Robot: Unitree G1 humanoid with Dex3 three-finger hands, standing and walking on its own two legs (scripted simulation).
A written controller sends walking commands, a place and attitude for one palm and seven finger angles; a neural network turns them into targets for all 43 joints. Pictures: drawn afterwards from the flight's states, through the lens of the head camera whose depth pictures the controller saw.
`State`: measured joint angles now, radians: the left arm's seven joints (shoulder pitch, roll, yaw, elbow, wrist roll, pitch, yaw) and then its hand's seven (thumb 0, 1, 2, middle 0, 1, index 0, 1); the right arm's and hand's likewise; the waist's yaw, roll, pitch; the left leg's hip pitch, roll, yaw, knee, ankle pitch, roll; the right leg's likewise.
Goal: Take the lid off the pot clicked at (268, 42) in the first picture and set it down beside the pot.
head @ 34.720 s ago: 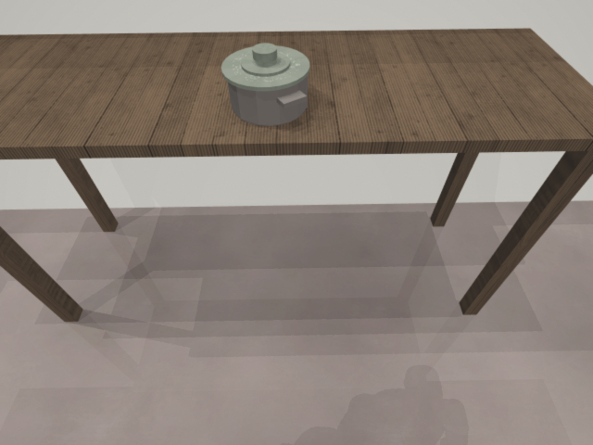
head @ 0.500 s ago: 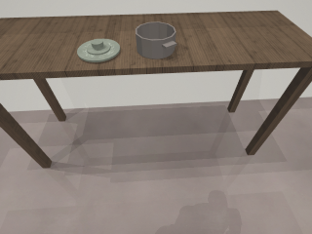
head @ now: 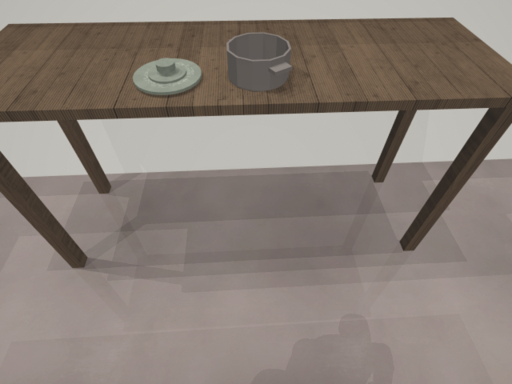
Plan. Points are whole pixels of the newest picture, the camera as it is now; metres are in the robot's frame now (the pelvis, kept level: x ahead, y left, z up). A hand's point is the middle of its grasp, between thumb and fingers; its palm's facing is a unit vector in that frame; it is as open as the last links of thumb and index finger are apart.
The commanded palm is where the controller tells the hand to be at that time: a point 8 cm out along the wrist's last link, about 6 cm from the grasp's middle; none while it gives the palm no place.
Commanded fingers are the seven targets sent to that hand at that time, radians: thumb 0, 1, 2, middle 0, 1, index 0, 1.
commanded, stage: look to check the result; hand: left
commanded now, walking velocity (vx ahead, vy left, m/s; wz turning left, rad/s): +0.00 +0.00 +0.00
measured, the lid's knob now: (165, 65) +0.83 +0.26 +0.08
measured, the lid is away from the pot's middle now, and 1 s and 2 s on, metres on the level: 0.24 0.24 0.24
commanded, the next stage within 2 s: stand and wait in 0.30 s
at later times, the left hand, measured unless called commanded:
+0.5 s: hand out of the picture -0.03 +0.15 -0.18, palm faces +0.04 -0.99 -0.15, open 7.4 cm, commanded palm none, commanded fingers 0.00 0.90 0.90 -0.20 -0.30 -0.20 -0.30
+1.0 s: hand out of the picture -0.03 +0.16 -0.18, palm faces +0.04 -0.99 -0.15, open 7.4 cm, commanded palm none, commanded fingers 0.00 0.90 0.90 -0.20 -0.30 -0.20 -0.30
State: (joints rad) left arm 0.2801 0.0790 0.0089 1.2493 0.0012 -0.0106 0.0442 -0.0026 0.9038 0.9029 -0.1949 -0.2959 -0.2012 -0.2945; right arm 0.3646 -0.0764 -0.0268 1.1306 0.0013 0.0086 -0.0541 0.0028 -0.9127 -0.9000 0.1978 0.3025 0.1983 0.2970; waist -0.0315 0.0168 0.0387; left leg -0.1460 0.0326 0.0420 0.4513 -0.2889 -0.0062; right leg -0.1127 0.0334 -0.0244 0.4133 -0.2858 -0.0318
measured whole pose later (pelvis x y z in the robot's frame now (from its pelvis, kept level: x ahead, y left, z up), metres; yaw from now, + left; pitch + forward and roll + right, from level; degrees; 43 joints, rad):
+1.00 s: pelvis -0.01 +0.01 +0.00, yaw +0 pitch -1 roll +0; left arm 0.28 0.09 0.02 1.22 0.00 -0.01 0.05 0.00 0.90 0.90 -0.19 -0.30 -0.20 -0.29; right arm 0.34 -0.08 -0.03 1.13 0.00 0.00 -0.05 0.00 -0.91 -0.90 0.20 0.30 0.20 0.30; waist -0.03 0.02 0.04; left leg -0.16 0.01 0.04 0.45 -0.28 0.01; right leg -0.13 0.01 -0.02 0.42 -0.28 -0.01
